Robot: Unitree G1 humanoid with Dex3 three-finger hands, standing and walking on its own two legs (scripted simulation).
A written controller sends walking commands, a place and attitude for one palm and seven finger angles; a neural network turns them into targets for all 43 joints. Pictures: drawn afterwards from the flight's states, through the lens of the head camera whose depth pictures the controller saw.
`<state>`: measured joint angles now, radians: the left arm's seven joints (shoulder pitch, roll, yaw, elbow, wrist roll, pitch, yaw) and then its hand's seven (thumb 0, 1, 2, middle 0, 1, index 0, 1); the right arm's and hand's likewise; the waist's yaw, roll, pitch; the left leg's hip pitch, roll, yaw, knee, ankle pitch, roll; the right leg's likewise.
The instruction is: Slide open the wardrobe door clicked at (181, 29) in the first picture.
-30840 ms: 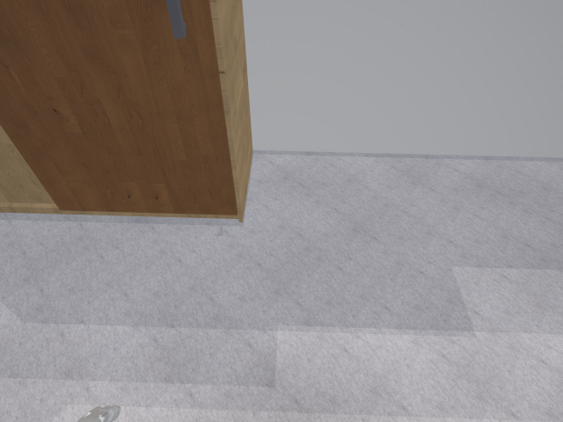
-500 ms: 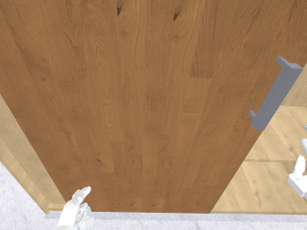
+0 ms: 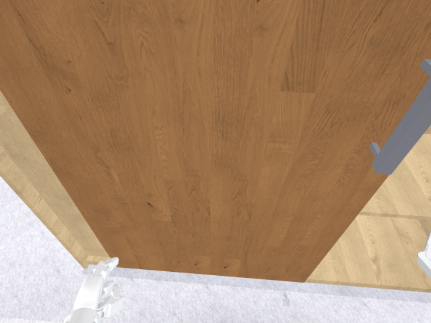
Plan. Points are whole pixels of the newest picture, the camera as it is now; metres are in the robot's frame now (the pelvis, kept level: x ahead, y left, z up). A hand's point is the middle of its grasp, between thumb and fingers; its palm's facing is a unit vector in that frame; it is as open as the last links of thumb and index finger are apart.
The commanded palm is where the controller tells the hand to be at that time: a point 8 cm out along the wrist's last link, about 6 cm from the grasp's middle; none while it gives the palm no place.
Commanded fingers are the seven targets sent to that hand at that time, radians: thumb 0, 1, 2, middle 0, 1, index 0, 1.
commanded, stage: step back with the hand held close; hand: right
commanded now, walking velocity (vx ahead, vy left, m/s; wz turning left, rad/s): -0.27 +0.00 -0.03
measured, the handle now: (403, 121) +0.42 -0.31 +0.20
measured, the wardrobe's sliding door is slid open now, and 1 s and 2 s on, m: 0.67 0.67 0.67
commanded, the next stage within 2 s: stop stepping back and stand still in 1.02 s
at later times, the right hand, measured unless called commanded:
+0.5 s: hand out of the picture +0.12 -0.31 +0.16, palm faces +0.48 +0.75 -0.44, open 7.4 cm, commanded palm +0.06 -0.34 +0.17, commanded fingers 0.00 -0.90 -0.90 0.20 0.30 0.20 0.30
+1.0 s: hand out of the picture +0.08 -0.31 +0.17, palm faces +0.41 +0.85 -0.34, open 7.4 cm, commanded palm +0.03 -0.34 +0.17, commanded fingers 0.00 -0.90 -0.90 0.20 0.30 0.20 0.30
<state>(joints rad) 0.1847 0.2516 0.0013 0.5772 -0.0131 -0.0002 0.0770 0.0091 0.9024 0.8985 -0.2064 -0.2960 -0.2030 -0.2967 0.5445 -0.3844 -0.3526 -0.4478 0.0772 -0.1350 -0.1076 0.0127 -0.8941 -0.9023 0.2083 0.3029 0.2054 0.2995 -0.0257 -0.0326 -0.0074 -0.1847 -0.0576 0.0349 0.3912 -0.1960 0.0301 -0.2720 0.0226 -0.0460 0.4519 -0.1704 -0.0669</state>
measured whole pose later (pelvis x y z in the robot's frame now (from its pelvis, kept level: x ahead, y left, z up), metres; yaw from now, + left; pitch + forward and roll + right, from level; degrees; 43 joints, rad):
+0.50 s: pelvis -0.06 -0.03 -0.02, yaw -4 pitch -1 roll +3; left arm 0.23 0.21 -0.01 0.55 0.01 -0.08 0.07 0.01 0.90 0.90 -0.21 -0.30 -0.21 -0.30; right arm 0.50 -0.40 -0.45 -0.54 0.01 -0.23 -0.10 0.01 -0.89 -0.90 0.21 0.30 0.21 0.30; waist -0.03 0.02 0.03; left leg -0.34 -0.05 -0.01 0.59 -0.23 0.00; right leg -0.43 0.06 -0.05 0.60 -0.19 -0.12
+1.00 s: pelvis -0.13 -0.05 -0.01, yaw +3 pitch +1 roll +5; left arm 0.16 0.17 -0.01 0.65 0.02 -0.12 0.05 0.01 0.90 0.90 -0.21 -0.30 -0.21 -0.30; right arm 0.44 -0.42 -0.40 -0.54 0.05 -0.28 -0.11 0.01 -0.89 -0.90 0.21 0.30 0.21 0.30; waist -0.08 0.03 -0.01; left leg -0.12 -0.05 -0.03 0.43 -0.32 -0.04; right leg -0.52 -0.01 -0.06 0.59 -0.15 0.02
